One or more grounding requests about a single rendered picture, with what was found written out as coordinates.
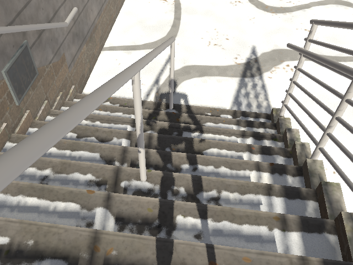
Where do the stairs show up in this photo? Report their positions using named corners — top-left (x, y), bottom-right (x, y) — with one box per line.
top-left (0, 93), bottom-right (353, 265)

